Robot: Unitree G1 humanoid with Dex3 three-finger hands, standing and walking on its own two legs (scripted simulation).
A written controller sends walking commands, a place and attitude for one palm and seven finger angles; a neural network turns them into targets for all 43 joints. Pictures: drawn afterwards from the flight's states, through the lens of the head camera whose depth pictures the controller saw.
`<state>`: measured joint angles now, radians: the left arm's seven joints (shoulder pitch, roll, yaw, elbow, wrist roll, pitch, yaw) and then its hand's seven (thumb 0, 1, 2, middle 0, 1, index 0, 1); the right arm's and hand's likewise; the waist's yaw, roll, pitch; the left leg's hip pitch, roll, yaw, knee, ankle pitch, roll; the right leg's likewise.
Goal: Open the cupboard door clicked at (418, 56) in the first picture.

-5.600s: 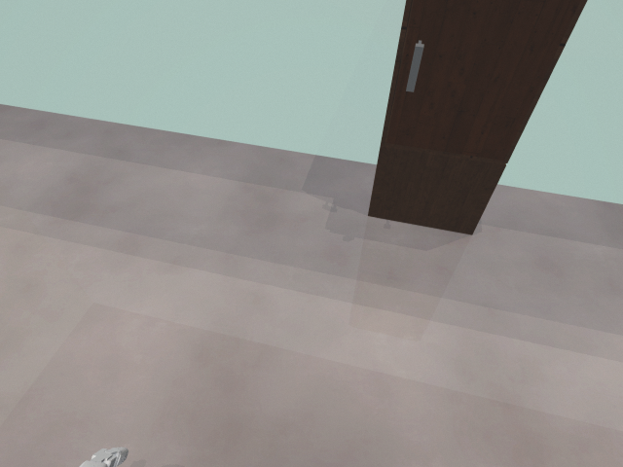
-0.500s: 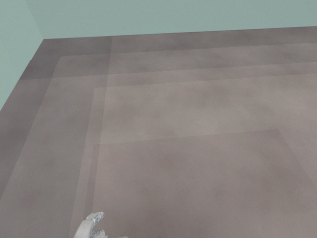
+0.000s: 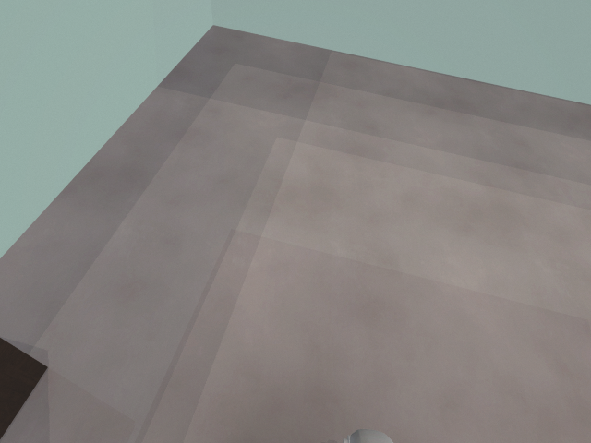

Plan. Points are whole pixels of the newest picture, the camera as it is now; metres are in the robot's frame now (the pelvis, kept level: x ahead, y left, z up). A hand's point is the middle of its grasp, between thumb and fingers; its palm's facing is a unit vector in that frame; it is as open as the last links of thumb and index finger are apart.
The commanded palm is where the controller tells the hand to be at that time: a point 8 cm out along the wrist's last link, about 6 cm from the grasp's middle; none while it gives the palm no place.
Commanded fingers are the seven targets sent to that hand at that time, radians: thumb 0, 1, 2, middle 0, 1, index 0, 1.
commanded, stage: turn to face it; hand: left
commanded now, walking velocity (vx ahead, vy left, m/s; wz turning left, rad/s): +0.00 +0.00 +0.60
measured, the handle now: out of the picture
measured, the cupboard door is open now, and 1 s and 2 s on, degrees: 0 0 0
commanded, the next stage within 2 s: none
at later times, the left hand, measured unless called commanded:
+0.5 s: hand out of the picture -0.01 +0.14 -0.15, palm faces +0.32 -0.90 -0.30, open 7.4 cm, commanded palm none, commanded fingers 0.00 0.90 0.90 -0.20 -0.30 -0.20 -0.30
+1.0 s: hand out of the picture -0.09 +0.20 -0.17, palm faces +0.62 -0.74 -0.27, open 7.4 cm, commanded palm none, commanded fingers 0.00 0.90 0.90 -0.20 -0.30 -0.20 -0.30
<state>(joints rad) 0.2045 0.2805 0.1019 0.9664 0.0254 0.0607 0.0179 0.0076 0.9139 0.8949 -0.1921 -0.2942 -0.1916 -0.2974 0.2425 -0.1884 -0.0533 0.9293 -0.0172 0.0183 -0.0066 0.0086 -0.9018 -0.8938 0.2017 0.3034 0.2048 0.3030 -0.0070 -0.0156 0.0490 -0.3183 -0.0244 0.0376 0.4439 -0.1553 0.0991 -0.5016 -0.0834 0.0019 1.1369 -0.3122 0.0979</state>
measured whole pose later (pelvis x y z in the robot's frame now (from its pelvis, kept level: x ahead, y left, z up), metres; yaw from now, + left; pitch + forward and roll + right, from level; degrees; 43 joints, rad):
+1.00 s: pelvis -0.02 -0.03 -0.01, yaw +38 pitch +0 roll -1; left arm 0.16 0.28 0.07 0.89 0.01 0.05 0.01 0.01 0.91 0.89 -0.19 -0.29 -0.19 -0.30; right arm 0.14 -0.24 -0.05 0.89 -0.02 0.03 0.01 0.01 -0.90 -0.89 0.20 0.30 0.21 0.30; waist 0.00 -0.02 0.10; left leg -0.25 0.00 -0.02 0.53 -0.28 0.01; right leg -0.47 -0.10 -0.03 1.05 -0.46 0.09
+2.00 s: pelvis -0.02 -0.04 +0.00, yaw +72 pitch -1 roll -1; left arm 0.16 0.25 0.06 0.91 0.02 0.06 0.02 0.01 0.91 0.89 -0.19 -0.29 -0.19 -0.30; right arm 0.21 -0.19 -0.03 0.92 -0.02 0.03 0.00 0.01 -0.90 -0.89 0.20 0.30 0.21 0.30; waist -0.01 -0.01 0.06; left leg -0.23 -0.05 -0.03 0.44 -0.20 0.06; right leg -0.43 -0.09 -0.02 0.98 -0.40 0.10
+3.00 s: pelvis -0.04 +0.04 +0.00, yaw +82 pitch -2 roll +0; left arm 0.25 0.20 0.06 1.06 0.03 0.00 -0.02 0.01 0.91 0.89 -0.19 -0.29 -0.19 -0.30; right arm 0.42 -0.13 -0.02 1.11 -0.01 -0.05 -0.03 0.00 -0.92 -0.89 0.20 0.30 0.20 0.30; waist 0.01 -0.04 0.02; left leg 0.06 -0.01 0.13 0.28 -0.31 0.04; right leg -0.60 -0.11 -0.06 1.05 -0.17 0.03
